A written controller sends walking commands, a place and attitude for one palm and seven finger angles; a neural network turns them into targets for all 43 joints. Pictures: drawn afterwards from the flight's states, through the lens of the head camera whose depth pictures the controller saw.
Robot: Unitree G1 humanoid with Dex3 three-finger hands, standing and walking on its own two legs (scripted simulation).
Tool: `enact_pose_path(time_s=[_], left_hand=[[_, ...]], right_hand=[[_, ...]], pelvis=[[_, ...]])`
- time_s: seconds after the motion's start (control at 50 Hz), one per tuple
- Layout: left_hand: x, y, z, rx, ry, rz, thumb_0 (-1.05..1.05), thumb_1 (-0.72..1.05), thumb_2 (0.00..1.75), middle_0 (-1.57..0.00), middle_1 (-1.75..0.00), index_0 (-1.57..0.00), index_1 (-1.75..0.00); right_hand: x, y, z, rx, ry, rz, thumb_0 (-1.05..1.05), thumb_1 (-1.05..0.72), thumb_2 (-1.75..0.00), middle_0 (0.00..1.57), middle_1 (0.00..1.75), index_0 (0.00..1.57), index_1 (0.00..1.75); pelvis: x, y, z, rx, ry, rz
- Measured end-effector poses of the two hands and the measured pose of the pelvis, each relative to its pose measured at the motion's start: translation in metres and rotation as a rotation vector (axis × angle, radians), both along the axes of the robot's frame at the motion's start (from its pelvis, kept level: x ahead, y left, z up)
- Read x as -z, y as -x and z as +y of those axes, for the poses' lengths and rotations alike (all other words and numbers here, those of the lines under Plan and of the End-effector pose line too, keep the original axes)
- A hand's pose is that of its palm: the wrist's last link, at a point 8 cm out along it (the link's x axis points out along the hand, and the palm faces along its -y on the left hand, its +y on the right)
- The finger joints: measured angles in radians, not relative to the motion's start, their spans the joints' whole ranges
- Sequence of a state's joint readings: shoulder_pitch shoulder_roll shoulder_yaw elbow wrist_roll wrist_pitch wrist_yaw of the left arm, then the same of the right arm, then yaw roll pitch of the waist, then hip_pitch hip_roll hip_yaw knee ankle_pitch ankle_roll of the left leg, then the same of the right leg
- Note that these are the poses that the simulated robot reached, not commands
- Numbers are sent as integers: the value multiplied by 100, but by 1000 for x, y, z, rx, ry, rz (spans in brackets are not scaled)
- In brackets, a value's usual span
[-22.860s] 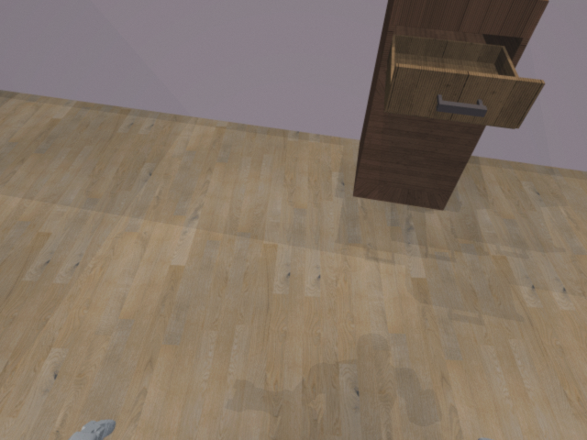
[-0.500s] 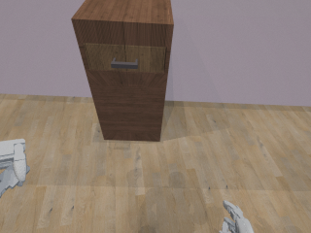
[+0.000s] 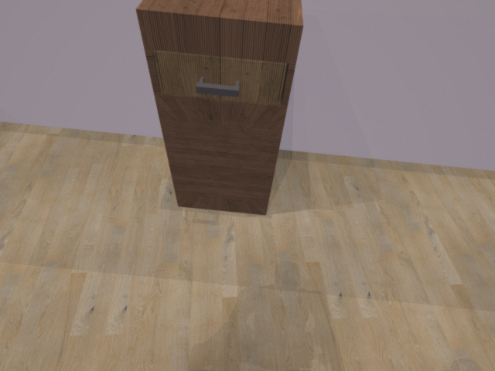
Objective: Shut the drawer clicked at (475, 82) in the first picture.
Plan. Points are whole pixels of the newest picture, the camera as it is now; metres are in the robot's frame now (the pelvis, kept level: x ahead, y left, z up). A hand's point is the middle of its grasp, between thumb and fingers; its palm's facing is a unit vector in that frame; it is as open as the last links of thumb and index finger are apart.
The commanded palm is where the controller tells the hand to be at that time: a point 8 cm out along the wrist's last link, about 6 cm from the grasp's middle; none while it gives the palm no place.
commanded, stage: let the arm hang, fingers relaxed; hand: left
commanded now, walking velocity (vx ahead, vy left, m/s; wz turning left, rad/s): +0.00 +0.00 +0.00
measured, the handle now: (218, 85) +0.87 +0.14 -0.05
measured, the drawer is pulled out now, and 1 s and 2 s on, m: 0.00 0.00 0.00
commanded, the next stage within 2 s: look to check the result in 0.68 s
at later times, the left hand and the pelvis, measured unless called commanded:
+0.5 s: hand out of the picture +0.01 +0.16 -0.17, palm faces +0.01 -0.98 -0.17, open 7.3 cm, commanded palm none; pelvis +0.01 +0.00 +0.00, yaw -1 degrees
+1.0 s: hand out of the picture +0.00 +0.16 -0.17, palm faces +0.02 -0.98 -0.18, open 7.4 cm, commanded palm none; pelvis +0.01 -0.01 +0.00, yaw -1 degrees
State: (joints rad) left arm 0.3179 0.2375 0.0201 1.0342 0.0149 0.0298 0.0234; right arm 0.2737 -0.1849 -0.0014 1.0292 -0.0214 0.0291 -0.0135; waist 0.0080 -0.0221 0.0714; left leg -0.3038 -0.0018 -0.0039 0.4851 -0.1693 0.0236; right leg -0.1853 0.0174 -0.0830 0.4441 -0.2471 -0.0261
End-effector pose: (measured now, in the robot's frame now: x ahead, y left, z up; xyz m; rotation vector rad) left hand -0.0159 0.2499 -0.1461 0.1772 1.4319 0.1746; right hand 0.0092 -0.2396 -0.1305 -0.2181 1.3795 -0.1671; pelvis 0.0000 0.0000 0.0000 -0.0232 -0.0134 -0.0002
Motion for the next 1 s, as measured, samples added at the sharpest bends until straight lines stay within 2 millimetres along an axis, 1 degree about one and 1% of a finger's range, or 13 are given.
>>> enact_pose_path(time_s=[0.04, 0.08, 0.12, 0.16, 0.24, 0.36, 0.48, 0.54, 0.64, 0.78, 0.88, 1.0], left_hand=[[-4, 19, 3, -11, -7, 59, 1, 90, 90, -79, -100, -79, -97], [-8, 33, 4, -18, -13, 104, 1, 90, 90, -72, -91, -71, -88], [-11, 42, 3, -23, -17, 133, 1, 90, 90, -64, -82, -64, -80], [-13, 45, 2, -26, -18, 144, 1, 90, 90, -56, -72, -56, -71], [-13, 38, -5, -27, -12, 125, 1, 90, 90, -41, -55, -41, -54], [-8, 10, -22, -12, 16, 44, 1, 90, 90, -27, -39, -26, -38], [-2, -18, -40, 7, 54, -29, 0, 91, 90, -22, -32, -21, -32], [-1, -21, -42, 14, 53, -27, 1, 92, 90, -21, -31, -20, -31], [0, -22, -43, 8, 55, -24, 1, 92, 90, -20, -30, -20, -30], [-1, -15, -42, -4, 51, 4, 1, 91, 90, -20, -30, -20, -30], [-2, -11, -42, -10, 47, 20, 1, 91, 90, -20, -30, -19, -30], [-3, -11, -40, -10, 42, 27, 0, 91, 90, -20, -30, -19, -30]], right_hand=[[3, 11, 6, 15, -18, 36, 1, -91, -90, 20, 30, 20, 30], [6, 19, 13, 29, -36, 59, 1, -91, -90, 20, 30, 20, 30], [9, 24, 19, 39, -54, 72, 1, -91, -90, 20, 30, 20, 30], [12, 27, 25, 48, -70, 78, 1, -91, -90, 20, 30, 20, 30], [17, 28, 34, 58, -97, 74, 1, -91, -90, 20, 30, 20, 30], [20, 25, 41, 69, -115, 54, 1, -91, -90, 20, 30, 20, 30], [18, 27, 39, 89, -113, 45, 1, -92, -90, 20, 30, 20, 30], [17, 29, 39, 101, -111, 46, 1, -91, -90, 20, 30, 20, 30], [16, 34, 38, 109, -109, 65, 0, -91, -90, 20, 30, 20, 30], [15, 37, 35, 112, -104, 88, 0, -91, -90, 20, 30, 20, 30], [15, 33, 33, 109, -99, 86, 0, -91, -90, 20, 30, 20, 30], [15, 23, 29, 100, -93, 70, 0, -91, -90, 20, 30, 20, 30]], pelvis=[[-1, -1, 2, 1, -1, -1], [-2, -1, 3, 4, -3, -3], [-3, -2, 5, 6, -6, -5], [-3, -2, 6, 8, -9, -8], [-3, -3, 7, 11, -15, -12], [-3, -4, 5, 14, -20, -17], [-3, -6, 2, 17, -21, -21], [-3, -7, -1, 20, -21, -21], [-3, -9, -3, 19, -19, -20], [-3, -12, -4, 18, -18, -18], [-3, -13, -5, 18, -19, -19], [-4, -15, -5, 19, -19, -18]])
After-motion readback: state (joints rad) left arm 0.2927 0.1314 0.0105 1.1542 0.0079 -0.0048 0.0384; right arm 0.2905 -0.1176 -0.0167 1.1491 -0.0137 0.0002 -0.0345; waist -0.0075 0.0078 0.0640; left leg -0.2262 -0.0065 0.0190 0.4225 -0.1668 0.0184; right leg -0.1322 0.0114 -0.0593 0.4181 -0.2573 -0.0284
